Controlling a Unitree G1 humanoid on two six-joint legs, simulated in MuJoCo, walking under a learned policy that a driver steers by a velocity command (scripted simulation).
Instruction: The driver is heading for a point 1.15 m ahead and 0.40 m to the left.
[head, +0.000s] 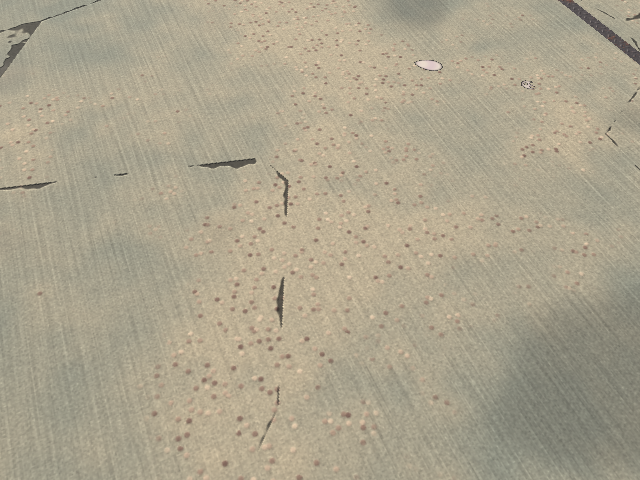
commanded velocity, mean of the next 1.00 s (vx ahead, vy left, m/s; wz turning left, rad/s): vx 0.09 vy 0.00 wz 0.43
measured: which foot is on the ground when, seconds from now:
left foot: down 0.00-0.24, up 0.26-0.62, down 0.64-1.00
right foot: up 0.00-0.20, down 0.22-0.64, up 0.66-1.00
